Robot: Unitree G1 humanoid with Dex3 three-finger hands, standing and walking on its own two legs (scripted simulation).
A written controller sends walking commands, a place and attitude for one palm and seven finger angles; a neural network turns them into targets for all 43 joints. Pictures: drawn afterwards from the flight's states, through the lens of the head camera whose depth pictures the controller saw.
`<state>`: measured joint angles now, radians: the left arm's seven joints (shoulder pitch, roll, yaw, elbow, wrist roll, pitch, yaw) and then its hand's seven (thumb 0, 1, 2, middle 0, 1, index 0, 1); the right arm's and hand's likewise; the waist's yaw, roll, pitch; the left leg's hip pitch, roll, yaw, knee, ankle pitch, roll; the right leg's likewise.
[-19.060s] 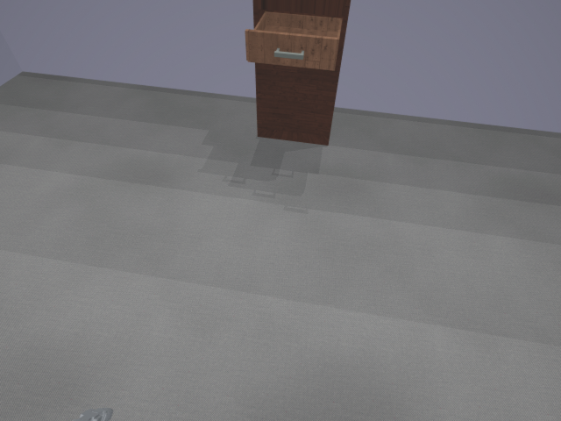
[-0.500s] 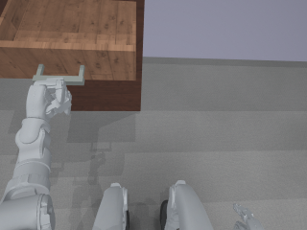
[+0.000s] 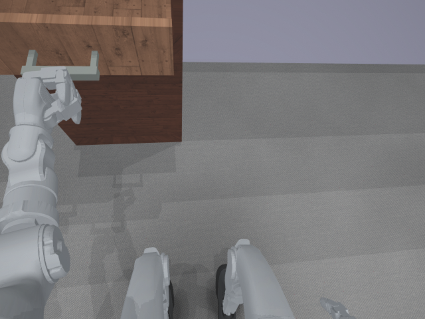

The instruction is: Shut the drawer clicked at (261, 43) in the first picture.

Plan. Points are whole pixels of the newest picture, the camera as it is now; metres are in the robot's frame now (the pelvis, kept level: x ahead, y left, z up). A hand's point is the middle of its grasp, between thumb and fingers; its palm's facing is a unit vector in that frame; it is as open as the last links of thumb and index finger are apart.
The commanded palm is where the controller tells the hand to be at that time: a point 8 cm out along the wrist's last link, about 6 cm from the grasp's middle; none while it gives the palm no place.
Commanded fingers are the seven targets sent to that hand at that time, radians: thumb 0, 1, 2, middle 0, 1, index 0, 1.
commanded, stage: push the drawer shut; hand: left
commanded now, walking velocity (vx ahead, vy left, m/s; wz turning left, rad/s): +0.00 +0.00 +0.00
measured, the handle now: (63, 64) +0.56 +0.25 +0.03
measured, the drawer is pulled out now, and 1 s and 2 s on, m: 0.12 0.02 0.00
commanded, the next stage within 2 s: pull the fist back off the drawer in 1.36 s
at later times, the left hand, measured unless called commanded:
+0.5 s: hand (78, 76) +0.54 +0.22 +0.03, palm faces +0.05 -1.00 -0.04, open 3.4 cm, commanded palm +0.54 +0.25 +0.04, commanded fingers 0.00 0.90 0.90 -1.40 -1.60 -1.40 -1.60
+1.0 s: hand (78, 53) +0.59 +0.23 +0.03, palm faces +0.05 -1.00 -0.04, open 3.5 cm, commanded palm +0.61 +0.23 +0.04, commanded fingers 0.00 0.90 0.90 -1.40 -1.60 -1.40 -1.60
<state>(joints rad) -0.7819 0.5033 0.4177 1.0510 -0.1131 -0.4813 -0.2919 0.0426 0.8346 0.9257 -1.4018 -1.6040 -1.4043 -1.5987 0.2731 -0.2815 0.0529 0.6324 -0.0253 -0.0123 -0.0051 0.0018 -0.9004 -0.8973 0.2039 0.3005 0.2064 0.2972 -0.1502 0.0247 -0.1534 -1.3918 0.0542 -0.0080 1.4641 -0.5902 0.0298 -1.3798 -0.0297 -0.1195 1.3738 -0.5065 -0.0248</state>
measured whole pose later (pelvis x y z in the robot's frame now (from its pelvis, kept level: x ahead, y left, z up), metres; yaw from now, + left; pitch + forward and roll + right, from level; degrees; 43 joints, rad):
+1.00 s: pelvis +0.00 +0.00 -0.02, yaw -3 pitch +35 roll -8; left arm -1.17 0.78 0.48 1.25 0.04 -0.35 -0.26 0.08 0.80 0.90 -1.40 -1.60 -1.40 -1.60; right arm 0.33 -0.27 0.12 0.62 -0.06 0.05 0.02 0.00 -0.90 -0.90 0.20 0.30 0.21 0.30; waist -0.29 0.04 -0.12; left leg -1.56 0.07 -0.05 1.53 -0.60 0.03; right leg -1.51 -0.01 -0.15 1.39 -0.49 -0.02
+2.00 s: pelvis -0.01 +0.01 -0.02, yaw -4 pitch +36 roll -9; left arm -1.25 0.84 0.47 1.20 0.07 -0.26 -0.25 0.07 0.81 0.90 -1.40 -1.60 -1.40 -1.60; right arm 0.39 -0.25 0.14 0.60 -0.07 0.06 0.04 0.00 -0.90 -0.90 0.20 0.30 0.21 0.30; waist -0.32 0.04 -0.10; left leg -1.59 0.08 -0.05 1.53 -0.58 0.05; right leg -1.55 0.00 -0.15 1.37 -0.46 -0.01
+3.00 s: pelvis +0.07 +0.00 +0.14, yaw +1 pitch +7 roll -1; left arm 0.01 0.33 0.17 0.21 -0.07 -0.08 0.08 0.02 0.89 0.90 -1.40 -1.60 -1.40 -1.60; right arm 0.23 -0.24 0.04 0.52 0.04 0.04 -0.08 0.00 -0.90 -0.90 0.20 0.30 0.20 0.30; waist -0.02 0.04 -0.07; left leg -0.43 0.02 0.04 0.72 -0.41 0.02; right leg -0.45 -0.02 -0.07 0.67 -0.35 0.00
